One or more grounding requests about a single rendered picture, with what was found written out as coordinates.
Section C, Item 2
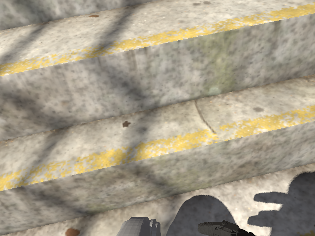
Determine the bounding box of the left robot thigh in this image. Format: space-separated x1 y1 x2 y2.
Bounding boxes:
116 216 161 236

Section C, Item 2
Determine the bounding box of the robot right hand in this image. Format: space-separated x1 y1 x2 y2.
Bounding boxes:
198 220 256 236

